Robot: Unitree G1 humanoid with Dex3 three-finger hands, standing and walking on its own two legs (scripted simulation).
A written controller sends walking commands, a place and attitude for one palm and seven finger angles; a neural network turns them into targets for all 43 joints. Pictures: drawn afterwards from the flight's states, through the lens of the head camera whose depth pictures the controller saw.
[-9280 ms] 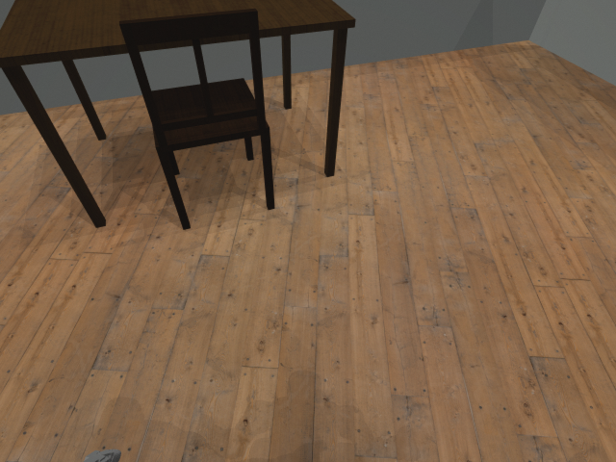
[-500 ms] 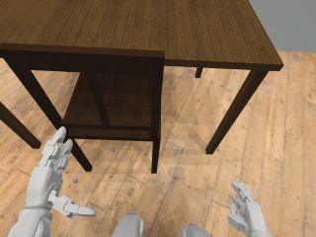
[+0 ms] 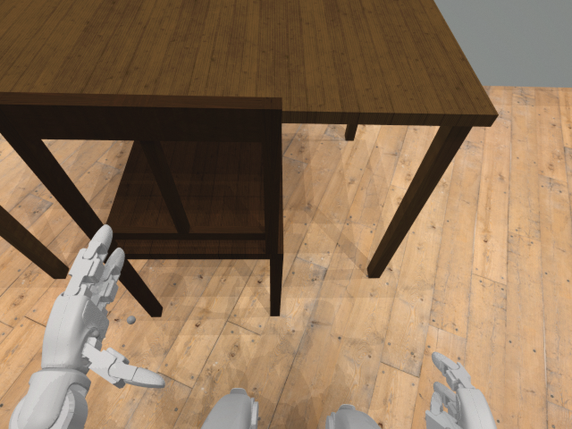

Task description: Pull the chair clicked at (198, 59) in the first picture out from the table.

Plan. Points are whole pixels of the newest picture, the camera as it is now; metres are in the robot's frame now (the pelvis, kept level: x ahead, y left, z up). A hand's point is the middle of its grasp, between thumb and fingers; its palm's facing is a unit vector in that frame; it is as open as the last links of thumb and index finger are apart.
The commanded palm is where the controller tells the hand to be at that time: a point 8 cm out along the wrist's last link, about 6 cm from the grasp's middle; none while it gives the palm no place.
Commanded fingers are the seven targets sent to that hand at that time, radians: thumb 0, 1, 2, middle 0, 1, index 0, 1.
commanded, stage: raise the hand toward the chair's back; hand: left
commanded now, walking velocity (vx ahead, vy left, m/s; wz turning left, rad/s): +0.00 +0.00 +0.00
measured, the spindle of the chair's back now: (169, 190) +0.50 +0.24 -0.03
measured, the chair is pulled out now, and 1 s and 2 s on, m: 0.00 0.00 0.00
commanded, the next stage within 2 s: aim the fingers beside a spindle in 0.24 s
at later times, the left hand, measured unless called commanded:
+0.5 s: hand (145, 313) +0.25 +0.19 +0.04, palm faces +0.07 -1.00 -0.06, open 16.9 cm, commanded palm +0.24 +0.25 +0.04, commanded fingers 0.00 -0.50 0.30 -0.06 -0.08 -0.06 -0.08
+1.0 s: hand (152, 289) +0.29 +0.20 +0.02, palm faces +0.05 -1.00 -0.04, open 16.9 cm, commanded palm +0.27 +0.26 +0.02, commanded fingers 0.00 -0.50 0.30 -0.06 -0.08 -0.06 -0.08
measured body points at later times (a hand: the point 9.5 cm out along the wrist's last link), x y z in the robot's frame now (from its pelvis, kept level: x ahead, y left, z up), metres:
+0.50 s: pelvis +0.00 -0.02 +0.00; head +0.08 -0.01 +0.44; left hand +0.25 +0.25 +0.04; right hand +0.18 -0.26 -0.09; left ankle +0.03 +0.10 -0.66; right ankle +0.00 -0.12 -0.66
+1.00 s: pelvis +0.00 -0.01 -0.01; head +0.09 +0.00 +0.43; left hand +0.29 +0.25 +0.02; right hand +0.15 -0.26 -0.11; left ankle +0.03 +0.10 -0.66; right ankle +0.00 -0.12 -0.66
